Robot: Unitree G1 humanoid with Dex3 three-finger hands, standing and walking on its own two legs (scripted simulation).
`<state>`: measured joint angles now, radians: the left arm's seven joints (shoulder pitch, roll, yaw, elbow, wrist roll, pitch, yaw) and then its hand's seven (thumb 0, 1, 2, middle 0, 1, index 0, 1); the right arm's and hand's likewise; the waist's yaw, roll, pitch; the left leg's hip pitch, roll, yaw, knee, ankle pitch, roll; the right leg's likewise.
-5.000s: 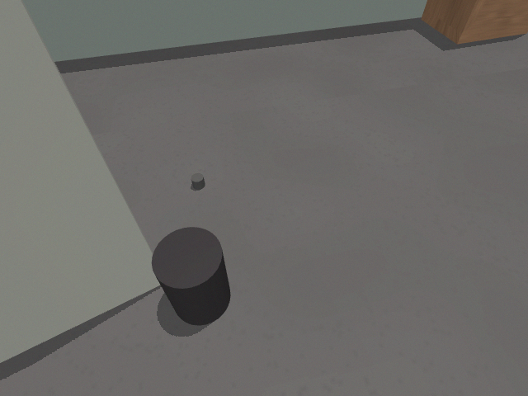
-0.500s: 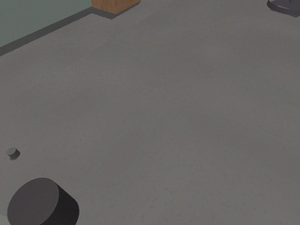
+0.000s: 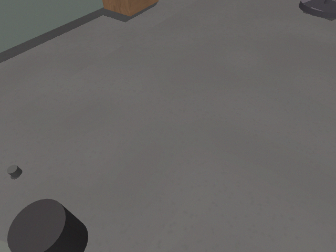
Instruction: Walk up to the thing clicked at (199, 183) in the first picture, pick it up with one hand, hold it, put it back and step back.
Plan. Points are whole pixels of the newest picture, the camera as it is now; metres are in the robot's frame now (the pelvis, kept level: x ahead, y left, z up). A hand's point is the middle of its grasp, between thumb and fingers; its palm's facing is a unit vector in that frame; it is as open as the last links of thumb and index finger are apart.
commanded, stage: stand
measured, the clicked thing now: (14, 171) +0.72 +1.03 -0.75
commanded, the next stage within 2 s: walk up in 0.56 s
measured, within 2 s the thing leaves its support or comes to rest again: neither
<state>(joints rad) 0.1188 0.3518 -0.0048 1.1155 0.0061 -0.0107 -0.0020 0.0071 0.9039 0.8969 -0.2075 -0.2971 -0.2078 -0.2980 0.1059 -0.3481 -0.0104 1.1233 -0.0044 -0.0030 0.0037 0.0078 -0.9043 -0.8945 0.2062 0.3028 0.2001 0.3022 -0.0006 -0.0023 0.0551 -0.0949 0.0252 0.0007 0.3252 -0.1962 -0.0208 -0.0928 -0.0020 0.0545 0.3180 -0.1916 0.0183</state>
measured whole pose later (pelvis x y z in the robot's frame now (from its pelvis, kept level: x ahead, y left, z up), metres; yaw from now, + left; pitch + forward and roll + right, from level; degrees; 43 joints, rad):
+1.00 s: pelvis +0.09 -0.04 -0.01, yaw +0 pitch -3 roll -1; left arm 0.33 0.38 0.07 0.94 0.02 -0.06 -0.04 0.01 0.90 0.90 -0.21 -0.30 -0.21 -0.30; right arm 0.28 -0.43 -0.08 0.96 -0.01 0.00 0.06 0.01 -0.91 -0.89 0.20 0.30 0.20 0.30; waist 0.02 0.08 0.09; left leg -0.43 0.01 -0.09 0.93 -0.33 0.00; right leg -0.05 0.03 -0.07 0.37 -0.26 -0.03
